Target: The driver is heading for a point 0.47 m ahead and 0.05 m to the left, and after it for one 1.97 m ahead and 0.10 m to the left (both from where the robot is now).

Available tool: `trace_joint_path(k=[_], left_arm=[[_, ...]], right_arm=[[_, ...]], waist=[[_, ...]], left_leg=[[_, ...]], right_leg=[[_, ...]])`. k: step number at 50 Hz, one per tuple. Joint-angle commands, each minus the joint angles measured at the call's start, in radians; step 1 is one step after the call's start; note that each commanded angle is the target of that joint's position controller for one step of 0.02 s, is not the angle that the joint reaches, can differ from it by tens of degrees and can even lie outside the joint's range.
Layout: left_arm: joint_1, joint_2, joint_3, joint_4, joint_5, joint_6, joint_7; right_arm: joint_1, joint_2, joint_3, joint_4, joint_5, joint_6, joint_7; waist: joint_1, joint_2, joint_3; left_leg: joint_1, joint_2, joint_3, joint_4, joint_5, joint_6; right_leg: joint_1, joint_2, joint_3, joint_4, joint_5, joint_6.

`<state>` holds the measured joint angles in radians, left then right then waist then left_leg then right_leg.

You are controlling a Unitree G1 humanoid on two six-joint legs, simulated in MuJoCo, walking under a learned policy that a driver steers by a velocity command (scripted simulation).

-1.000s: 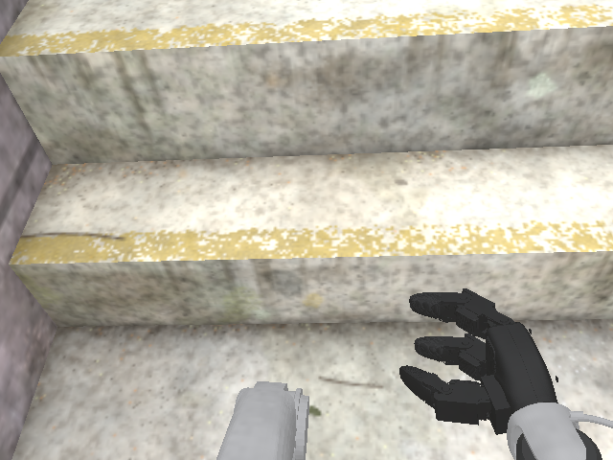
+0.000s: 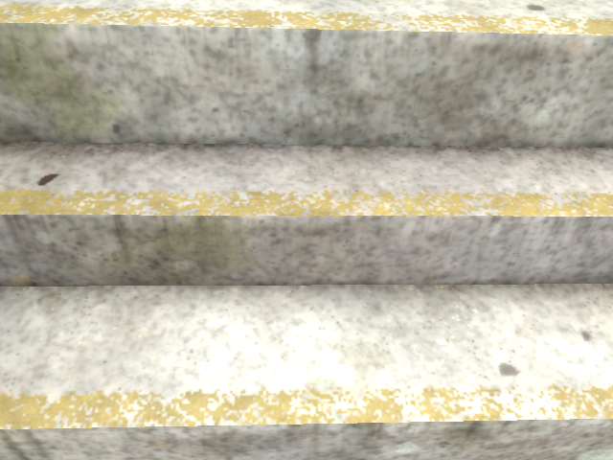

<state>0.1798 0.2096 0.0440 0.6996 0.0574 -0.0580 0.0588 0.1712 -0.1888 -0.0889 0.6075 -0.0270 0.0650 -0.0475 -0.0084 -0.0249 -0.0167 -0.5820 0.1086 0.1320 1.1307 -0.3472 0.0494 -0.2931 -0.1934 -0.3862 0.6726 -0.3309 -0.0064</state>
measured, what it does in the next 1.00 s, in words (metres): climbs: left foot, then right foot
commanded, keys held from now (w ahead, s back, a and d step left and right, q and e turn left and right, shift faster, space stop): q+shift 0.34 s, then e+shift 0.08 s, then w+e+shift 0.58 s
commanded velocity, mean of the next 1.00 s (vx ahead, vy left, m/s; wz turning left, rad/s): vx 0.37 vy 0.00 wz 0.10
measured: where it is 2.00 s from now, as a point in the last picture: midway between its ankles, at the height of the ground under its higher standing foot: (397, 228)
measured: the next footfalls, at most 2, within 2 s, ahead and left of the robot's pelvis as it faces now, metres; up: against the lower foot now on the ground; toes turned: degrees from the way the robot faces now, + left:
left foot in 0.06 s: +0.07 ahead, +0.12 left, +0.00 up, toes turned +12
right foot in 0.48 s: +0.12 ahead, -0.09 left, +0.00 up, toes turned +22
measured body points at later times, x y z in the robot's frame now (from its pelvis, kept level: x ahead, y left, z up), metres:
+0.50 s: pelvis +0.05 -0.03 +0.00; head +0.07 -0.03 +0.45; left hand +0.14 +0.25 -0.07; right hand +0.34 -0.18 -0.07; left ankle +0.03 +0.11 -0.72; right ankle +0.08 -0.11 -0.72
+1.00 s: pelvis +0.19 +0.01 +0.06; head +0.23 -0.02 +0.51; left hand +0.14 +0.25 -0.06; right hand +0.49 -0.10 +0.02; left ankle +0.28 +0.13 -0.54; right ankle +0.10 -0.10 -0.69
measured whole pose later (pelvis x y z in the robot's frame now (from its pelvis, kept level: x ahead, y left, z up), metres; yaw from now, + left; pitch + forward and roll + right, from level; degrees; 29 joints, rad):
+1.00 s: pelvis +0.19 +0.01 +0.06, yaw +2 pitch +6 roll +3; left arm 0.45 0.13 0.10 0.90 -0.03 -0.13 0.01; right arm -0.10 -0.07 0.05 0.50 -0.02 -0.03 -0.02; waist 0.07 0.01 -0.02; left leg -0.95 -0.01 0.09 1.34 -0.53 0.06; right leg -0.13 0.07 0.28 0.34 -0.05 -0.14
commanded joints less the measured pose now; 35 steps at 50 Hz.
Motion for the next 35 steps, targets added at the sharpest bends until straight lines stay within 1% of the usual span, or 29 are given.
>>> trace_joint_path(k=[1,2,3,4,5,6,7,8,9,10,11,13,17,19,20,21,22,23,24,25,26,27,28,29,30,31,32,33,35], left_arm=[[0.010,0.157,0.042,-0.065,-0.008,0.030,-0.012],[0.037,0.146,0.042,-0.052,-0.021,0.054,-0.020],[0.093,0.139,0.044,-0.034,-0.023,0.073,-0.032],[0.043,0.096,0.030,-0.081,-0.023,0.071,-0.035],[-0.090,0.064,0.014,-0.216,-0.042,0.056,-0.041],[-0.132,0.038,0.008,-0.210,-0.045,0.037,-0.044],[-0.193,0.032,0.007,-0.211,-0.045,0.022,-0.052],[-0.224,0.017,0.004,-0.214,-0.038,0.013,-0.056],[-0.224,0.017,0.001,-0.228,-0.022,0.019,-0.059],[-0.193,0.031,0.005,-0.220,-0.015,0.032,-0.061],[-0.169,0.029,0.001,-0.222,-0.007,0.041,-0.061],[-0.163,0.019,-0.012,-0.238,-0.004,0.046,-0.058],[-0.181,0.023,-0.031,-0.284,-0.014,0.053,-0.046],[-0.157,0.006,-0.047,-0.278,-0.028,0.060,-0.041],[-0.139,-0.001,-0.052,-0.266,-0.037,0.060,-0.034],[-0.091,0.000,-0.046,-0.256,-0.054,0.063,-0.019],[-0.008,-0.002,-0.043,-0.229,-0.067,0.059,-0.006],[0.072,-0.027,-0.046,-0.188,-0.070,0.052,0.003],[0.060,-0.024,-0.042,-0.164,-0.056,0.047,0.005],[0.087,-0.014,-0.035,-0.132,-0.018,0.037,-0.010],[0.134,0.055,-0.024,-0.145,-0.033,0.026,-0.030],[0.123,0.198,0.032,-0.159,-0.031,0.022,-0.039],[0.082,0.175,0.045,-0.162,-0.042,0.014,-0.049],[0.003,0.163,0.046,-0.165,-0.053,0.005,-0.048],[0.046,0.142,0.046,-0.128,-0.053,-0.009,-0.043],[0.110,0.100,0.039,-0.070,-0.058,-0.018,-0.040],[0.161,0.057,0.031,-0.020,-0.052,-0.024,-0.042],[0.223,0.043,0.029,0.013,-0.052,-0.028,-0.047],[0.314,0.031,0.035,0.077,-0.049,-0.041,-0.042]], right_arm=[[-0.008,-0.066,-0.020,-0.085,0.001,-0.028,0.011],[0.022,-0.068,-0.021,-0.062,-0.003,-0.048,0.017],[0.089,-0.094,-0.028,-0.025,-0.008,-0.074,0.025],[0.175,-0.180,-0.047,-0.031,-0.009,-0.095,0.029],[0.206,-0.289,-0.079,-0.058,0.003,-0.082,0.002],[0.159,-0.315,-0.086,-0.089,-0.007,-0.077,-0.002],[0.087,-0.307,-0.081,-0.096,-0.010,-0.071,-0.005],[-0.005,-0.274,-0.065,-0.101,-0.012,-0.067,-0.008],[-0.057,-0.235,-0.045,-0.094,0.014,-0.068,-0.012],[-0.073,-0.200,-0.032,-0.089,0.019,-0.072,-0.013],[-0.069,-0.184,-0.024,-0.077,0.014,-0.075,-0.016],[-0.048,-0.201,-0.028,-0.056,0.002,-0.078,-0.019],[-0.030,-0.218,-0.038,-0.057,-0.004,-0.073,-0.033],[-0.080,-0.191,-0.024,-0.065,-0.012,-0.068,-0.034],[-0.122,-0.180,-0.019,-0.080,-0.023,-0.071,-0.031],[-0.131,-0.175,-0.015,-0.082,-0.031,-0.076,-0.024],[-0.106,-0.156,-0.009,-0.066,-0.037,-0.083,-0.017],[-0.073,-0.121,0.005,-0.035,-0.028,-0.084,-0.009],[-0.018,-0.071,0.013,-0.004,-0.023,-0.075,0.008],[0.017,-0.031,0.016,0.009,-0.033,-0.073,0.034],[0.010,0.015,0.036,-0.017,-0.051,-0.088,0.054],[0.025,-0.084,0.006,-0.047,-0.056,-0.096,0.074],[-0.104,-0.132,-0.009,-0.061,-0.063,-0.108,0.074],[-0.186,-0.133,-0.004,-0.086,-0.063,-0.124,0.073],[-0.240,-0.110,0.009,-0.081,-0.066,-0.134,0.075],[-0.237,-0.038,0.035,-0.078,-0.078,-0.137,0.081],[-0.214,0.014,0.057,-0.068,-0.083,-0.134,0.085],[-0.221,0.037,0.073,-0.076,-0.082,-0.133,0.087],[-0.300,0.100,0.104,-0.108,-0.086,-0.127,0.090]], waist=[[0.014,-0.114,-0.024],[0.011,-0.046,-0.014],[-0.002,0.078,-0.009],[-0.046,0.235,0.000],[-0.089,0.404,-0.096],[-0.098,0.277,-0.129],[-0.095,0.190,-0.092],[-0.046,0.156,-0.046],[-0.012,0.143,-0.037],[0.007,0.106,-0.055],[0.018,0.072,-0.069],[0.016,0.041,-0.108],[0.001,0.098,-0.150],[0.023,0.126,-0.160],[0.031,0.162,-0.185],[0.039,0.233,-0.206],[0.052,0.275,-0.247],[0.073,0.271,-0.248],[0.041,0.181,-0.185],[0.015,-0.026,-0.171],[0.010,-0.231,-0.107],[0.009,-0.361,-0.069],[0.031,-0.182,0.064],[0.007,-0.093,0.120],[0.041,-0.047,0.096],[0.044,-0.034,0.057],[0.038,-0.021,0.018],[0.039,0.012,0.025],[0.077,-0.023,0.014]], left_leg=[[0.108,-0.030,0.066,-0.296,-0.123,0.013],[0.140,-0.068,0.062,-0.474,-0.074,0.020],[0.231,-0.092,-0.028,-0.608,0.045,0.027],[0.420,0.084,-0.380,-0.627,0.523,0.087],[0.550,0.222,-0.790,-0.745,0.804,0.256],[0.538,0.282,-0.837,-0.813,0.674,0.322],[0.467,0.250,-0.724,-0.802,0.525,0.328],[0.391,0.184,-0.600,-0.754,0.492,0.296],[0.333,0.126,-0.530,-0.702,0.551,0.257],[0.310,0.089,-0.480,-0.660,0.608,0.232],[0.308,0.064,-0.463,-0.625,0.639,0.217],[0.339,0.051,-0.464,-0.590,0.702,0.206],[0.379,0.059,-0.559,-0.597,0.654,0.206],[0.339,0.047,-0.466,-0.612,0.662,0.152],[0.292,0.057,-0.438,-0.625,0.739,0.139],[0.278,0.063,-0.427,-0.639,0.842,0.128],[0.292,0.076,-0.447,-0.679,0.765,0.131],[0.296,0.061,-0.435,-0.692,0.551,0.116],[0.304,-0.011,-0.389,-0.615,0.297,0.090],[0.151,-0.099,-0.311,-0.354,0.016,0.064],[-0.110,-0.156,-0.207,-0.078,-0.109,0.011],[-0.356,-0.197,-0.146,0.118,-0.131,-0.047],[-0.454,-0.135,-0.175,0.349,-0.004,-0.074],[-0.493,-0.095,-0.173,0.467,0.126,-0.094],[-0.545,-0.096,-0.149,0.669,0.161,-0.080],[-0.568,-0.089,-0.145,0.787,0.206,-0.055],[-0.570,-0.090,-0.138,0.871,0.244,-0.031],[-0.600,-0.072,-0.141,0.824,0.234,-0.020],[-0.734,-0.095,-0.090,0.980,0.207,-0.013]], right_leg=[[0.110,-0.238,0.163,-0.170,0.158,-0.107],[0.146,-0.201,0.125,-0.040,0.175,-0.079],[0.085,-0.138,0.103,0.156,0.108,-0.038],[-0.269,-0.069,0.117,0.427,-0.160,0.033],[-0.531,0.116,0.261,0.653,-0.311,0.111],[-0.579,0.113,0.369,0.861,-0.240,0.125],[-0.591,0.101,0.409,0.969,-0.123,0.125],[-0.591,0.099,0.411,1.019,-0.011,0.110],[-0.559,0.113,0.404,1.033,0.036,0.085],[-0.538,0.136,0.397,1.070,0.080,0.072],[-0.535,0.154,0.395,1.068,0.110,0.060],[-0.534,0.179,0.387,1.031,0.128,0.040],[-0.515,0.189,0.419,0.856,0.109,0.015],[-0.376,0.171,0.381,0.551,0.049,-0.002],[-0.244,0.180,0.362,0.429,0.000,-0.020],[-0.129,0.175,0.351,0.306,-0.062,-0.029],[-0.015,0.167,0.331,0.185,-0.037,-0.048],[0.102,0.160,0.298,-0.027,0.049,-0.067],[0.117,0.192,0.277,-0.223,0.040,-0.067],[0.236,0.168,0.410,-0.226,-0.047,-0.065],[0.273,-0.010,0.792,-0.339,-0.129,-0.103],[0.308,-0.142,1.261,-0.616,-0.389,-0.212],[0.187,-0.144,1.338,-0.684,-0.705,-0.245],[0.110,-0.102,1.162,-0.587,-0.575,-0.228],[0.110,-0.038,1.024,-0.493,-0.398,-0.218],[0.109,0.029,0.900,-0.410,-0.282,-0.206],[0.093,0.078,0.840,-0.356,-0.230,-0.197],[0.096,0.094,0.840,-0.349,-0.229,-0.187],[0.147,0.095,0.882,-0.347,-0.186,-0.228]])
Velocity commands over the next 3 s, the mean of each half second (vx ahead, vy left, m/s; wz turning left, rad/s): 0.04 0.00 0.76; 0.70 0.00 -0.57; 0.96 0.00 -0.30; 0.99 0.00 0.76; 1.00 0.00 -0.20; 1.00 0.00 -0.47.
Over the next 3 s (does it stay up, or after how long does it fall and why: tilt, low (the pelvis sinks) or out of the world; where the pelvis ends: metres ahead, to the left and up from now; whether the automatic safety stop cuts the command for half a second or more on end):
stays up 1.30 -0.11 0.99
